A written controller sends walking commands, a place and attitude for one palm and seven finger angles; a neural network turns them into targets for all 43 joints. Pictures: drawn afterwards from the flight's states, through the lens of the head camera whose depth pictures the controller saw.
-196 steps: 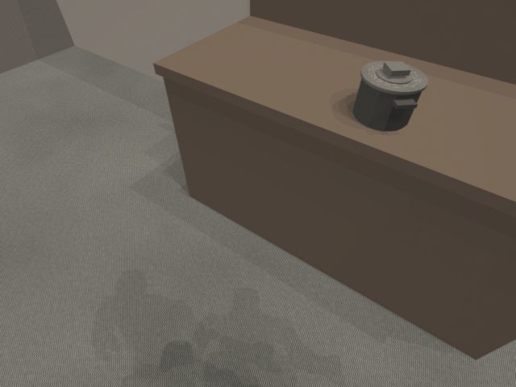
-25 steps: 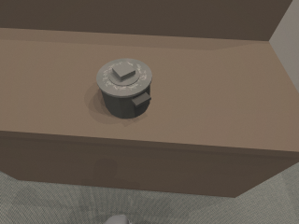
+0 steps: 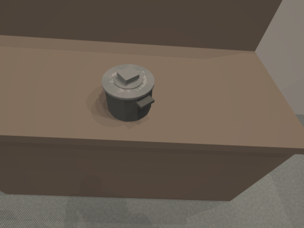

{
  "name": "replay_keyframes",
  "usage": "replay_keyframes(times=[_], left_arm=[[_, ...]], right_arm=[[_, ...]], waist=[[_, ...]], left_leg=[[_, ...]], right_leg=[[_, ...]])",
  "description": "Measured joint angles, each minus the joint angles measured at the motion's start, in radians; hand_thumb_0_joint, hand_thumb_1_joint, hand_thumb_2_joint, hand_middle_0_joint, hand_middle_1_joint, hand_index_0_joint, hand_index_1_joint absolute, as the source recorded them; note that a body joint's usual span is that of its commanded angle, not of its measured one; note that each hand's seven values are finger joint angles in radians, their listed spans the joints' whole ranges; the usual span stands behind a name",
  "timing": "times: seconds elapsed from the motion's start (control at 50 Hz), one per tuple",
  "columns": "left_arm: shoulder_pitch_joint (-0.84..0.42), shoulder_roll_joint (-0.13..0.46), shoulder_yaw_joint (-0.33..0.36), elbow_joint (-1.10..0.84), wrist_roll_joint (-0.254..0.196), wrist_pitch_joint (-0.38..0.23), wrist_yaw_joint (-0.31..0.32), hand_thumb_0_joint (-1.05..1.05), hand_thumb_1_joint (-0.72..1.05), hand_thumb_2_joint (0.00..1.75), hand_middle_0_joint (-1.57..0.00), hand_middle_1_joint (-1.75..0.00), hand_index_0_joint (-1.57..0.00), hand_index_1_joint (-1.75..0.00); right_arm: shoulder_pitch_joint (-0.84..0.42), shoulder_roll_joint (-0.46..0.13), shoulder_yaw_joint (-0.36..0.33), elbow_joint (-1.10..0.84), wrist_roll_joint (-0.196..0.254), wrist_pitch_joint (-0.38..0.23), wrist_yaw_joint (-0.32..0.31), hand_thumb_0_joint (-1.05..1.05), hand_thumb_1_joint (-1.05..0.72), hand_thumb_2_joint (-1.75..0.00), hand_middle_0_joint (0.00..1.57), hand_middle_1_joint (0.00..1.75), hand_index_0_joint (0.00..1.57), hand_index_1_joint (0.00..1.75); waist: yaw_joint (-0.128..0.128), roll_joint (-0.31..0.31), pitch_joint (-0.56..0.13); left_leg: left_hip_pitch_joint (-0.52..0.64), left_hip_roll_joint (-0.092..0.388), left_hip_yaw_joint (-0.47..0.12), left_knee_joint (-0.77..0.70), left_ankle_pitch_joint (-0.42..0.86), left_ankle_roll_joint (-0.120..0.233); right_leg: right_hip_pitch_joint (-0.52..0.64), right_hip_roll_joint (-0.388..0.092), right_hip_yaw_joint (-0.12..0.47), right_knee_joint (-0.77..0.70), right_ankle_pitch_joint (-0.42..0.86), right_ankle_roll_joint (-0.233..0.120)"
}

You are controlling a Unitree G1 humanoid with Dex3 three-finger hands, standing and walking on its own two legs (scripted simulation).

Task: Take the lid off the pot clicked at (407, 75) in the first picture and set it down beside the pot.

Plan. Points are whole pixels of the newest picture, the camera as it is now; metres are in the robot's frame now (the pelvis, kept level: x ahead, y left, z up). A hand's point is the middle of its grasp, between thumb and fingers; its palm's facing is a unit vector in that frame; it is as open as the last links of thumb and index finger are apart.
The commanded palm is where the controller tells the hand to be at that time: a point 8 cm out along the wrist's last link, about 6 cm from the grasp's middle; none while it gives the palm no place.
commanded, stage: come to a stop and stand still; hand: left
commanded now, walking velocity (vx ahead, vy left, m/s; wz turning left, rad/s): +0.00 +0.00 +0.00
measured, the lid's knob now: (128, 75) +0.53 +0.10 +0.10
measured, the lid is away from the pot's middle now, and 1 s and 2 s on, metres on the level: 0.00 0.00 0.00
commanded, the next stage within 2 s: look again from close up in 0.54 s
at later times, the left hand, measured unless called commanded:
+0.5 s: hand out of the picture -0.01 +0.11 -0.18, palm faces +0.08 -0.98 -0.16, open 7.3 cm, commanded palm none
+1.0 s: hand out of the picture +0.02 +0.19 -0.19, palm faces +0.05 -0.98 -0.21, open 7.4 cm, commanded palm none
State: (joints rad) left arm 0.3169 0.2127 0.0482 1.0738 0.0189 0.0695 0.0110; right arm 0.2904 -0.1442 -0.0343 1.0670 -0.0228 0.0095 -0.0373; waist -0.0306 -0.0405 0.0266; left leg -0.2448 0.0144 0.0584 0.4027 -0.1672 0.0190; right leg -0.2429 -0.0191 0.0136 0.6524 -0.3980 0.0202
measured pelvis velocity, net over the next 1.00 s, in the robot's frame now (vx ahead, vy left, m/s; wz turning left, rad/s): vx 0.01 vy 0.01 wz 0.02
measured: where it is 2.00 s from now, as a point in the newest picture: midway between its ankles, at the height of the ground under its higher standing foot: outside the picture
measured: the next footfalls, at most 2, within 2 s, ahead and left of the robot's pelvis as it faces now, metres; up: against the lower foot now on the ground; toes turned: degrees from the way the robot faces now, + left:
right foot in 0.04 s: +0.00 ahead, -0.13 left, +0.00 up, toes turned +0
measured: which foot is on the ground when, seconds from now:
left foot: down 0.00-1.00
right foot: up 0.00-0.02, down 0.04-1.00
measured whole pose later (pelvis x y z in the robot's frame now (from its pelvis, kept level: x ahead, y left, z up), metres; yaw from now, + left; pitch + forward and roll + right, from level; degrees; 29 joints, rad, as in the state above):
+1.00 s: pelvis +0.01 +0.01 -0.01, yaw +1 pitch -1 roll -1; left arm 0.31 0.18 0.00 1.01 0.02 0.00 0.05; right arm 0.23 -0.17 0.00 1.00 -0.01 -0.01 -0.02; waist 0.01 0.00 0.01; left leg -0.29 -0.02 0.04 0.61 -0.30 0.06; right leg -0.15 -0.02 -0.02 0.52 -0.36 0.02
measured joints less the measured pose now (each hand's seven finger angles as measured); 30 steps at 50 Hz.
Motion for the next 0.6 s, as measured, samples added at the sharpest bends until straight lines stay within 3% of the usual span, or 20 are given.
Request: replay_keyframes(times=[0.06, 0.16, 0.3, 0.6], left_arm=[[-0.011, -0.018, -0.012, 0.006, -0.001, -0.030, 0.009, 0.00, 0.91, 0.89, -0.19, -0.29, -0.20, -0.30], [-0.016, -0.077, -0.040, 0.031, -0.007, -0.062, 0.016, 0.00, 0.91, 0.89, -0.19, -0.29, -0.20, -0.30], [-0.018, -0.089, -0.046, 0.063, -0.013, -0.069, 0.026, 0.02, 0.94, 0.89, -0.20, -0.29, -0.20, -0.30], [0.015, -0.107, -0.041, 0.074, -0.010, -0.075, 0.027, 0.00, 0.91, 0.89, -0.20, -0.29, -0.20, -0.30]], right_arm=[[0.021, -0.004, -0.003, 0.033, 0.009, 0.006, 0.005, 0.01, -0.91, -0.90, 0.20, 0.30, 0.20, 0.30], [0.049, -0.012, 0.008, 0.084, 0.009, 0.017, 0.012, 0.01, -0.91, -0.90, 0.20, 0.30, 0.20, 0.30], [0.037, 0.023, 0.023, 0.111, 0.013, 0.001, 0.009, 0.01, -0.91, -0.90, 0.19, 0.30, 0.19, 0.30], [-0.036, 0.006, 0.019, 0.095, 0.015, -0.006, -0.005, 0.01, -0.92, -0.90, 0.19, 0.30, 0.19, 0.30]], waist=[[0.002, 0.009, -0.004], [-0.002, 0.070, -0.025], [-0.001, 0.052, -0.017], [0.033, 0.039, 0.008]], left_leg=[[-0.025, -0.004, -0.001, 0.054, -0.023, -0.020], [-0.001, 0.025, -0.044, 0.055, -0.034, -0.035], [0.031, 0.041, -0.059, 0.038, -0.030, -0.069], [0.038, 0.039, -0.068, 0.051, -0.049, -0.070]], right_leg=[[0.084, -0.006, -0.009, -0.189, 0.094, -0.013], [0.126, 0.034, -0.037, -0.216, 0.090, -0.042], [0.158, 0.051, -0.048, -0.225, 0.083, -0.062], [0.178, 0.051, -0.058, -0.234, 0.073, -0.062]])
